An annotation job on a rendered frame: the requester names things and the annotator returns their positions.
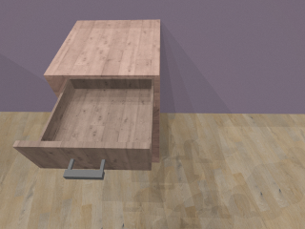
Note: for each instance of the handle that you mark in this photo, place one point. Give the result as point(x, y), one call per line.
point(71, 173)

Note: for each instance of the cabinet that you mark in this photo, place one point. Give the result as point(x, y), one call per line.
point(111, 49)

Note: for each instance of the drawer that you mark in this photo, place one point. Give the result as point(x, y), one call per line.
point(97, 118)

